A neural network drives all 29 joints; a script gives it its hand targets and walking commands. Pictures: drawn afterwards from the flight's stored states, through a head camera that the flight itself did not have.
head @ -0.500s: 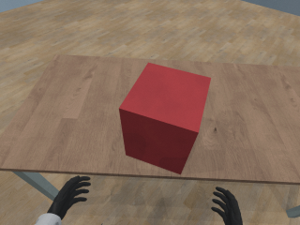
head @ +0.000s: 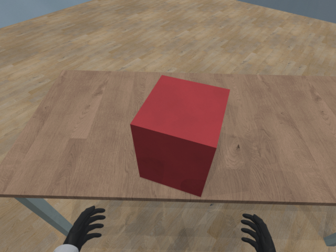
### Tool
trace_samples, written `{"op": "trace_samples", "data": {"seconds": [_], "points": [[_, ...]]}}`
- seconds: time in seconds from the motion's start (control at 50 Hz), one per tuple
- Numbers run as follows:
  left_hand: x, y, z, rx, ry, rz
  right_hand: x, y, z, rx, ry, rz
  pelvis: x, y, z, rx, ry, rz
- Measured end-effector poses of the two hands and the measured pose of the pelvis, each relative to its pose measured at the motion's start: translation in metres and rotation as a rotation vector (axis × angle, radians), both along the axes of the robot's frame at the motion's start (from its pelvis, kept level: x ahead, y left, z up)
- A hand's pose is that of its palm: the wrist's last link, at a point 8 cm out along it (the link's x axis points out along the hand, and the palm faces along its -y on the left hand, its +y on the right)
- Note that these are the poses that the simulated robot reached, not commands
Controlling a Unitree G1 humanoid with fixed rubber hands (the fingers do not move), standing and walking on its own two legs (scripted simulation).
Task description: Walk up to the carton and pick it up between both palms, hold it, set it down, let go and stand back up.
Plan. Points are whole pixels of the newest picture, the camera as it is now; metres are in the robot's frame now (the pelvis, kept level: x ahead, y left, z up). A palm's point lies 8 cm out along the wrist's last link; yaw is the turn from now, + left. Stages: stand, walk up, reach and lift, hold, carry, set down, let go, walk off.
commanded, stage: set down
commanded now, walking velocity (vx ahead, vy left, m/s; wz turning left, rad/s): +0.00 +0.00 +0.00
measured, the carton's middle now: (181, 136) +0.43 -0.02 +0.00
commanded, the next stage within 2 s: let go in 0.98 s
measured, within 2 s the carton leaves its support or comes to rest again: neither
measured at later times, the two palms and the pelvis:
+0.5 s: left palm (81, 246) +0.16 +0.22 -0.07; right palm out of the picture +0.14 -0.22 -0.07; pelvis +0.01 -0.01 +0.00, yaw +0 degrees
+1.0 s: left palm (89, 248) +0.15 +0.21 -0.08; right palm out of the picture +0.14 -0.24 -0.08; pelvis +0.00 -0.01 +0.00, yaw -1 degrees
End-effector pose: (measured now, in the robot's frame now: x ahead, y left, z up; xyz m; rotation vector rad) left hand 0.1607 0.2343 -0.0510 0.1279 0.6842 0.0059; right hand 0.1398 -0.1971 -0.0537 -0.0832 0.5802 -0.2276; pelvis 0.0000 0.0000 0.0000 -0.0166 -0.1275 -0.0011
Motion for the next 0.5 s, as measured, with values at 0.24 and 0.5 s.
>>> {"op": "trace_samples", "data": {"seconds": [0.24,0.5], "points": [[0.0,-0.007,-0.007,0.036,0.051,0.027,0.0,-0.01,-0.013,-0.008,0.069,0.06,0.002,-0.004,0.001,0.003,0.011,0.002],[-0.005,-0.01,-0.02,0.046,0.126,0.057,-0.004,-0.019,-0.021,-0.032,0.131,0.093,0.005,-0.007,0.001,0.006,0.021,-0.002]]}}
